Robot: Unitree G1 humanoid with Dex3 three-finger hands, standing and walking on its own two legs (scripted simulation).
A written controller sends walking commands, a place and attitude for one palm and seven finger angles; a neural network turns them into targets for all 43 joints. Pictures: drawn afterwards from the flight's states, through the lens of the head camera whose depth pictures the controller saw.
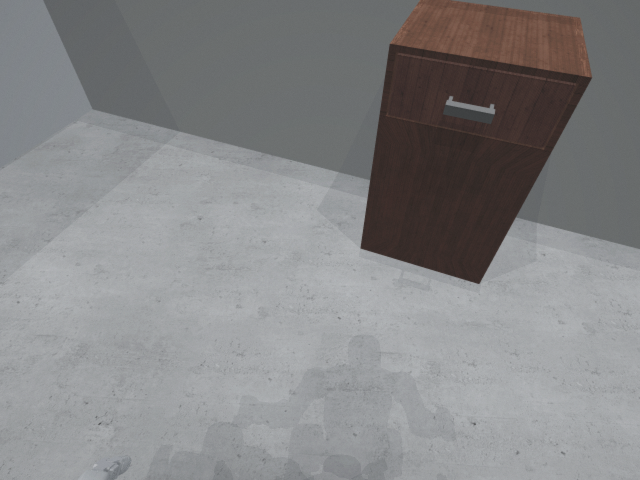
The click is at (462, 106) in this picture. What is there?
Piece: drawer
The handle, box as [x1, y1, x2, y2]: [443, 96, 494, 123]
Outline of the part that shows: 446,101 443,111 444,114 487,123 491,122 494,114 493,104 490,104 490,106 486,108 452,101 452,96 450,96 449,99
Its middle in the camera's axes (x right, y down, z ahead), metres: +0.40 -0.35 +1.04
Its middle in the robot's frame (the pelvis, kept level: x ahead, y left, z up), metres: +1.03 -0.35 -0.04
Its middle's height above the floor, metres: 0.72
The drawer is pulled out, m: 0.00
